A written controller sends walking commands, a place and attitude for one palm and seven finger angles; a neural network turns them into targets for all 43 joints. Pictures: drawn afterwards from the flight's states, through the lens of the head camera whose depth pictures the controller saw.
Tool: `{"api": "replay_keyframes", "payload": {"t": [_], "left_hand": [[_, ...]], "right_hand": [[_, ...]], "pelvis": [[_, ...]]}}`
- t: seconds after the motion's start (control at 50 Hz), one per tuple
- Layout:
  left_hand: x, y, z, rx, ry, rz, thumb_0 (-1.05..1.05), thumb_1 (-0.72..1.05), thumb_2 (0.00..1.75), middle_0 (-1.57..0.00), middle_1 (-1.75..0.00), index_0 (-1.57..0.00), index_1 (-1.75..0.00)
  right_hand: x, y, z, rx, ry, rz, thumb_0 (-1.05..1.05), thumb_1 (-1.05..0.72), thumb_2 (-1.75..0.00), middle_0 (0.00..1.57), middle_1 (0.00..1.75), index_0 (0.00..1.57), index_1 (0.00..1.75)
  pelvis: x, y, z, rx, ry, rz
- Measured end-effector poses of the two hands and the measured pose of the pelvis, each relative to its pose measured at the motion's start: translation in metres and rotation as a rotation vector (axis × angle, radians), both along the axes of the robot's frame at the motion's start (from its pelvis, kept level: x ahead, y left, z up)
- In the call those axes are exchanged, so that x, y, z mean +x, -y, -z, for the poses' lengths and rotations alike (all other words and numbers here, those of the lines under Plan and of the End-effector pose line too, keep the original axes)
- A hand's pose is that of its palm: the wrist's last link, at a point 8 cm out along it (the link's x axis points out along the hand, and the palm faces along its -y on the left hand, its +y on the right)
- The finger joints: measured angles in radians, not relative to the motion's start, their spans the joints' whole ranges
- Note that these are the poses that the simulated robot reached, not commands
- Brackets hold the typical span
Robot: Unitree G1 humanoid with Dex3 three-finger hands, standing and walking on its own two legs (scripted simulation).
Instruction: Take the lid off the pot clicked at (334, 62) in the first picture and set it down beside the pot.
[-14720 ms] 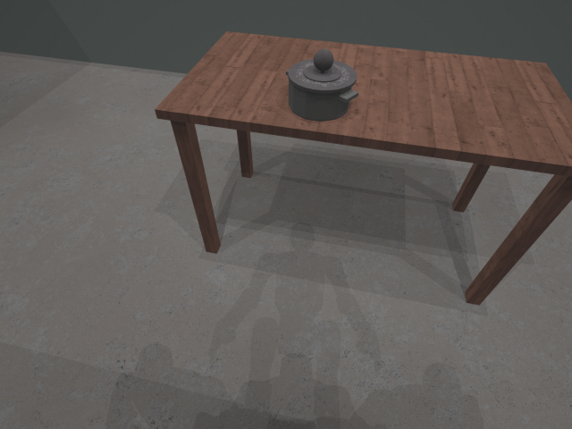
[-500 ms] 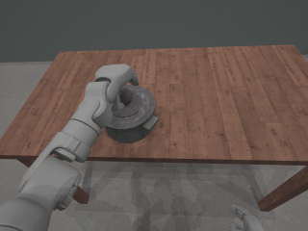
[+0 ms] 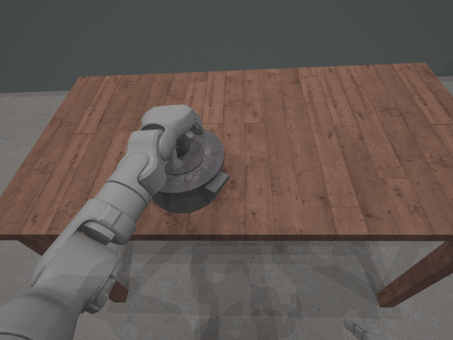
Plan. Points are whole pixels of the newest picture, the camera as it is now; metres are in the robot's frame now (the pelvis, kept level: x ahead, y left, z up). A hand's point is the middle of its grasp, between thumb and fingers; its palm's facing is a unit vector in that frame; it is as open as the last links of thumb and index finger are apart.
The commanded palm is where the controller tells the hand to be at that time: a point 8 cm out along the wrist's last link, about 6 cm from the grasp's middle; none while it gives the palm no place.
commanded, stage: close the fingers and squeeze the knob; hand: left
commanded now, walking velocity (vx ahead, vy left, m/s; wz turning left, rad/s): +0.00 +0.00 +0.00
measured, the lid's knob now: (176, 144) +0.47 +0.11 +0.08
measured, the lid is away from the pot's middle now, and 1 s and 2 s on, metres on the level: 0.01 0.01 0.01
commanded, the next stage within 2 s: lift the lid straight up in 1.46 s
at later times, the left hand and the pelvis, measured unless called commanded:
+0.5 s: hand (170, 149) +0.43 +0.11 +0.10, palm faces -0.30 -0.06 -0.95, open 9.5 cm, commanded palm +0.42 +0.11 +0.16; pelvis +0.00 +0.00 +0.00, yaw +0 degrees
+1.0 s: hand (169, 150) +0.43 +0.11 +0.10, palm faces -0.29 -0.06 -0.95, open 8.3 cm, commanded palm +0.42 +0.11 +0.16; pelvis +0.01 +0.00 +0.00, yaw +0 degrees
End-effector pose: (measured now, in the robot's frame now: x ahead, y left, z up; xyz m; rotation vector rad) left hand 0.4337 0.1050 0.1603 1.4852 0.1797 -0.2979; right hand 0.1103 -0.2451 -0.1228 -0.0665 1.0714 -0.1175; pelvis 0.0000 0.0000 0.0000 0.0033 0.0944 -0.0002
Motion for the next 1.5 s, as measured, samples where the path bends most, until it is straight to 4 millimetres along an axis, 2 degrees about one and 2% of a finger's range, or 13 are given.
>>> {"api": "replay_keyframes", "payload": {"t": [0.18, 0.48, 0.72, 0.94, 1.32, 1.5], "left_hand": [[0.003, -0.001, 0.004, -0.012, 0.008, -0.028, 0.0, -0.29, 1.34, -0.78, -0.12, -0.79, -0.12], [-0.004, -0.012, 0.002, 0.0, 0.0, -0.022, 0.0, -0.1, 1.16, -0.65, -0.58, -0.65, -0.59], [-0.005, -0.011, 0.002, 0.007, 0.017, -0.028, 0.01, 0.05, 1.09, -0.59, -0.77, -0.61, -0.79], [-0.003, -0.013, 0.003, 0.001, 0.004, -0.033, 0.0, 0.14, 1.0, -0.58, -0.84, -0.6, -0.85], [-0.005, -0.013, 0.004, -0.006, 0.011, -0.029, 0.0, 0.16, 1.0, -0.56, -0.83, -0.58, -0.84], [-0.003, -0.013, 0.003, -0.001, 0.0, -0.039, 0.01, 0.16, 0.99, -0.57, -0.82, -0.59, -0.84]], "right_hand": [[0.005, -0.002, -0.001, 0.013, 0.011, 0.005, 0.01, -0.91, -0.89, 0.19, 0.3, 0.2, 0.3], [0.028, 0.001, -0.011, -0.009, 0.071, -0.018, 0.01, -0.91, -0.89, 0.19, 0.3, 0.2, 0.3], [0.024, -0.006, -0.007, 0.017, 0.054, -0.022, 0.01, -0.91, -0.89, 0.19, 0.3, 0.2, 0.3], [0.019, -0.009, -0.003, 0.027, 0.031, -0.017, 0.01, -0.9, -0.89, 0.19, 0.3, 0.2, 0.3], [0.033, -0.005, -0.008, 0.018, 0.059, -0.033, 0.01, -0.91, -0.9, 0.19, 0.3, 0.2, 0.3], [0.03, -0.006, -0.008, 0.01, 0.048, -0.038, 0.01, -0.91, -0.89, 0.19, 0.3, 0.2, 0.3]], "pelvis": [[0.003, 0.001, 0.0, 0.0, -0.001, 0.011], [0.002, 0.002, 0.0, -0.003, 0.005, -0.002], [0.001, 0.0, 0.0, -0.003, 0.005, -0.002], [0.005, -0.001, 0.0, -0.004, 0.004, -0.001], [0.005, 0.001, 0.0, -0.005, 0.006, -0.005], [0.003, 0.002, 0.0, -0.005, 0.006, -0.009]]}}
